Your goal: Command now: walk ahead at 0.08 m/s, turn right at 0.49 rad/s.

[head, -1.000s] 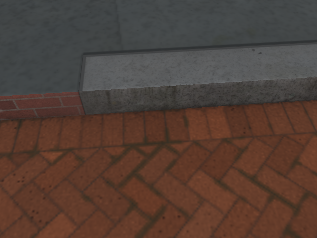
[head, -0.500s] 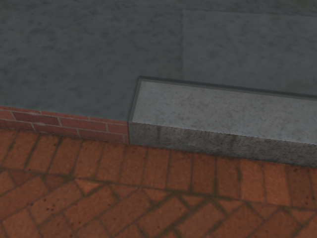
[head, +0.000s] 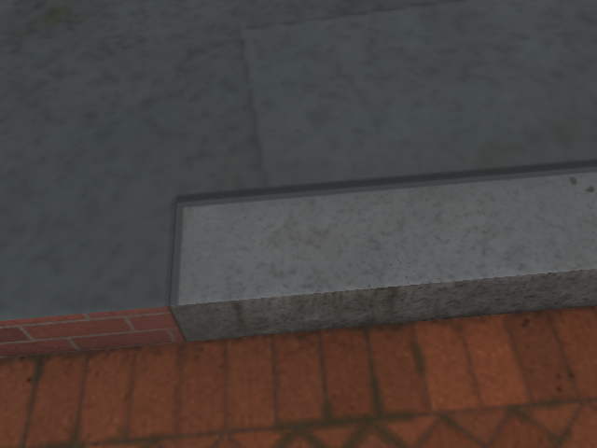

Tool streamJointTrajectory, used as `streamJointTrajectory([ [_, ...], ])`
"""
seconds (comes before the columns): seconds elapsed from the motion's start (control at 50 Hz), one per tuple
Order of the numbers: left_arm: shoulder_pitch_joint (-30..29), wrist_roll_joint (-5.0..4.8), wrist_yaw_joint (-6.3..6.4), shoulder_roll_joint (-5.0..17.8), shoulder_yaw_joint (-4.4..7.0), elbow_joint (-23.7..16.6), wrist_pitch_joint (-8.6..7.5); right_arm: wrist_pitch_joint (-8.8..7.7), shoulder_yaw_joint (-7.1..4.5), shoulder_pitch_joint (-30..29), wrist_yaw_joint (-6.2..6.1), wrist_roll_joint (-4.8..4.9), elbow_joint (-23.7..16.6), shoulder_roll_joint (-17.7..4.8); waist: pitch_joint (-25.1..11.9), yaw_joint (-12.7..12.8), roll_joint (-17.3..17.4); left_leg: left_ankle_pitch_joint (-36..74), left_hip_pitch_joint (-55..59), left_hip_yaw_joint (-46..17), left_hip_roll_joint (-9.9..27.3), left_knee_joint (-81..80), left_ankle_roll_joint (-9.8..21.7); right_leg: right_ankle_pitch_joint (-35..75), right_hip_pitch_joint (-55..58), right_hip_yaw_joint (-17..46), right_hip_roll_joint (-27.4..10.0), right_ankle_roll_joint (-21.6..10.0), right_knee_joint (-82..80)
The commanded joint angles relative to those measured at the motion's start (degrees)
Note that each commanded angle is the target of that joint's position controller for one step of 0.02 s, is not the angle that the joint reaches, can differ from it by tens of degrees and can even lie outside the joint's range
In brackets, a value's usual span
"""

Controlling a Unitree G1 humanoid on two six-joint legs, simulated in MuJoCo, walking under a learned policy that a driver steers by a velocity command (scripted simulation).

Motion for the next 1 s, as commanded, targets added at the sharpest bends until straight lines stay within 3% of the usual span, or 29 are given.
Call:
streamJointTrajectory([
  [0.02,1.7,0.27,0.54,7.0,1.91,-3.2,0.57,1.72,-1.06,5.7,-0.24,-0.57,-2.0,-5.0,-10.9,-1.3,-5.3,3.4,-1.6,-2.3,1.4,-2.5,-0.7,12.1,10.3,19.0,-14.2,-7.5,-12.8],
  [0.12,2.4,0.71,0.50,9.6,2.95,-3.1,1.44,2.49,-0.83,2.7,-0.77,0.05,-2.6,-4.8,-9.9,0.4,-7.3,5.2,-2.3,-3.0,0.8,-12.3,-1.5,-7.3,9.1,21.9,-12.5,-6.4,-15.3],
  [0.14,-3.1,-1.23,2.06,10.1,2.94,-6.6,0.58,1.42,-2.02,-1.8,-2.49,2.76,-4.4,-6.3,-9.6,0.4,-8.6,6.3,-5.0,-7.0,0.8,-14.6,-2.4,-15.4,8.9,26.2,-13.5,-6.8,-16.4],
  [0.18,-2.8,-1.10,3.47,10.6,2.98,-6.6,0.23,0.28,-2.09,-2.7,-3.64,2.40,-4.4,-6.7,-9.9,0.9,-8.9,7.6,-5.7,-8.1,0.4,-18.6,-3.5,-18.8,10.6,28.4,-13.8,-6.2,-16.2],
  [0.22,-1.9,-0.88,4.01,11.2,3.37,-6.6,0.85,-0.55,-2.06,-2.5,-3.51,2.09,-4.1,-6.0,-10.0,1.3,-8.3,8.0,-3.8,-7.7,-0.4,-21.8,-4.0,-18.5,10.2,28.7,-12.9,-5.6,-15.5],
  [0.3,-2.6,-0.64,3.88,10.8,3.44,-7.9,2.38,-1.54,-2.12,-1.0,-2.24,2.93,-3.1,-5.9,-9.5,1.0,-9.3,7.9,2.7,-6.3,-2.2,-29.1,-3.3,-15.9,7.6,30.0,-11.3,-4.9,-14.7],
  [0.36,-3.9,-1.59,3.70,10.2,3.25,-9.0,3.24,-2.13,-2.70,3.2,-1.34,3.26,-1.7,-7.0,-9.3,-1.8,-9.3,14.5,11.8,-4.7,-1.7,-43.6,-0.8,-16.0,5.5,30.1,-8.4,-2.3,-12.0],
  [0.38,-2.7,-1.78,3.69,8.8,2.81,-9.1,3.28,-2.10,-3.50,4.8,-1.44,2.68,-1.5,-9.6,-10.0,-1.9,-6.8,15.2,17.7,-8.0,4.0,-47.4,1.2,-20.2,1.1,27.5,-5.5,0.4,-7.3],
  [0.4,-1.7,-1.75,3.47,6.1,2.29,-9.8,3.10,-1.63,-4.30,4.0,-1.78,1.00,-2.4,-14.1,-10.1,0.0,5.4,13.7,21.0,-20.6,16.7,-50.6,7.1,-24.6,-7.4,17.1,1.4,3.4,7.2],
  [0.42,-3.4,-1.40,3.03,8.8,3.27,-11.6,2.10,-1.60,-4.60,0.0,-1.45,-1.56,-3.3,-15.2,-7.5,0.8,16.0,21.1,14.1,-30.5,23.3,-53.3,13.6,-27.7,-13.3,10.6,3.9,5.5,20.7],
  [0.44,-1.4,-0.62,2.70,12.8,4.40,-10.1,1.81,-1.91,-3.71,-4.5,-1.64,-1.38,-5.7,-11.5,-7.7,2.0,10.5,23.9,12.9,-26.2,22.4,-52.0,13.6,-24.0,-12.2,11.8,0.5,7.0,29.8],
  [0.46,0.7,-0.77,2.51,12.8,4.75,-8.3,2.16,-2.00,-3.09,-7.1,-1.88,-0.21,-6.5,-9.0,-8.0,2.9,6.7,25.0,12.9,-19.6,18.3,-50.3,10.8,-20.3,-11.4,10.8,0.5,7.8,33.9],
  [0.48,2.0,-0.66,2.73,10.9,4.37,-7.1,2.79,-1.88,-2.68,-7.7,-2.05,0.73,-7.0,-8.0,-8.3,2.7,5.2,24.9,14.3,-15.5,15.5,-49.3,9.2,-17.8,-12.1,9.9,0.4,8.9,38.1],
  [0.5,2.2,-0.56,2.58,9.6,3.93,-7.2,3.23,-1.67,-2.36,-7.6,-2.19,1.37,-7.0,-7.7,-7.3,2.0,5.0,27.1,14.6,-13.1,15.0,-48.9,9.3,-16.4,-13.6,9.3,-0.2,9.9,41.3],
  [0.54,-0.8,-1.25,2.21,7.8,3.13,-8.9,3.33,-1.07,-2.21,-5.2,-2.42,1.15,-6.8,-8.0,-6.2,0.2,5.4,28.6,15.9,-8.8,13.4,-49.3,10.1,-14.0,-14.9,6.1,-1.9,11.3,39.3],
  [0.6,-5.8,-1.45,1.85,6.7,2.24,-12.3,3.07,-0.07,-2.88,-1.0,-2.82,0.83,-6.2,-10.0,-7.3,-3.4,7.5,31.6,22.7,-8.0,15.3,-49.0,12.1,-13.6,-16.5,4.2,-4.6,12.9,31.0],
  [0.68,-6.0,-1.10,0.80,5.6,1.36,-14.3,2.99,0.43,-3.97,-1.7,-2.19,1.46,-6.6,-12.7,-9.2,-3.6,8.7,35.1,20.5,-4.0,17.1,-48.1,12.5,-15.8,-7.0,0.4,-6.5,11.7,20.4],
  [0.74,-4.9,-1.19,0.23,6.7,1.82,-14.9,3.45,0.33,-4.37,-1.9,-1.35,2.38,-6.3,-13.3,-9.6,-3.0,9.7,35.7,19.7,-2.9,18.3,-46.2,11.8,-15.2,-1.6,-1.8,-5.7,9.4,13.1],
  [0.78,-2.3,-1.27,-0.15,6.7,2.21,-14.5,3.67,0.22,-4.52,-3.0,-1.14,3.48,-6.1,-13.4,-9.8,-0.9,9.2,35.0,18.7,-1.5,18.4,-42.4,9.6,-9.7,3.8,-3.0,-4.9,6.6,3.1],
  [0.8,0.3,-1.21,0.00,7.3,2.71,-13.6,3.66,0.11,-4.27,-2.3,-1.12,3.86,-5.6,-12.2,-10.5,0.3,7.7,32.3,16.1,0.7,17.0,-38.5,7.1,-4.5,9.7,-3.3,-3.5,4.7,-3.4],
  [0.82,3.3,-1.20,0.64,10.1,3.82,-12.8,3.58,-0.09,-3.65,1.3,-0.84,2.95,-4.3,-9.8,-12.3,0.7,1.0,25.0,8.7,5.2,14.1,-29.7,2.7,5.5,20.1,1.9,-5.6,2.4,-7.1],
  [0.84,4.7,-0.59,1.88,17.3,5.17,-14.2,3.34,-0.27,-1.56,0.6,-0.30,-0.81,-7.3,-4.4,-13.8,-0.7,-18.8,-7.7,-10.6,9.0,6.7,-10.1,-3.2,31.7,31.9,24.2,-22.6,-4.8,-5.3],
  [0.86,4.7,1.29,1.39,16.4,4.50,-15.5,1.95,-0.58,-2.32,-3.7,-0.66,0.12,-8.7,-7.2,-17.1,2.9,-16.1,-13.3,-15.5,0.0,2.7,0.3,-4.4,33.8,26.6,30.6,-29.5,-15.5,-6.7],
  [0.88,3.5,1.61,1.01,13.8,3.66,-14.9,0.83,-0.24,-3.14,-5.7,-1.01,1.84,-8.4,-10.0,-15.0,3.4,-10.4,-9.2,-15.2,-2.6,4.1,4.0,-3.9,28.4,23.8,24.8,-25.9,-14.1,-7.8],
  [0.9,0.5,0.88,1.14,11.8,3.04,-14.4,0.21,0.11,-3.38,-5.3,-1.32,2.26,-7.7,-10.2,-12.6,1.5,-8.8,-4.2,-15.3,-3.3,4.9,2.7,-3.3,22.8,21.6,20.1,-21.9,-10.5,-8.0],
  [0.92,-2.2,-0.08,1.39,10.0,2.41,-14.5,0.21,0.55,-3.47,-4.4,-1.80,1.85,-6.5,-9.8,-11.8,0.4,-7.1,-0.3,-14.7,-3.6,5.5,0.9,-3.5,19.0,20.3,17.6,-19.3,-7.7,-8.0],
  [0.94,-4.0,-0.52,1.55,9.2,1.86,-14.5,0.29,0.92,-3.57,-3.1,-1.99,1.43,-6.1,-9.9,-11.1,-0.7,-8.3,3.2,-12.3,-3.1,5.2,0.6,-4.0,20.3,17.4,15.5,-17.9,-7.0,-8.4],
  [0.96,-4.5,-0.18,1.74,8.7,1.43,-14.5,0.29,1.03,-3.56,-1.6,-1.86,1.42,-5.5,-9.6,-11.7,-1.6,-8.9,5.8,-9.4,-2.7,4.5,0.9,-4.4,21.3,15.6,14.2,-16.9,-7.0,-8.9],
  [1.0,-2.1,-0.18,2.00,8.3,1.36,-13.3,0.00,0.71,-3.32,0.4,-1.09,1.95,-4.9,-9.0,-12.9,-0.9,-9.3,10.0,-9.0,-1.5,4.4,-3.4,-4.3,1.9,16.9,14.4,-15.7,-7.1,-12.6],
])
